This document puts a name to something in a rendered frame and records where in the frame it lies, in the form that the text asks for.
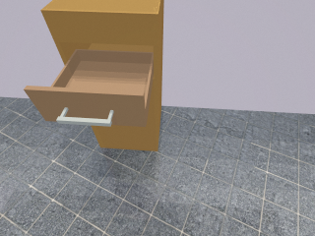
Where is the handle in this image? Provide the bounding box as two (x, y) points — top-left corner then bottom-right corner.
(56, 107), (114, 127)

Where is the drawer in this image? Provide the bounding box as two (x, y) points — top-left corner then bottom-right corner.
(24, 49), (154, 127)

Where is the cabinet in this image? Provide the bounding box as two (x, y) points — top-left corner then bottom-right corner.
(40, 0), (164, 151)

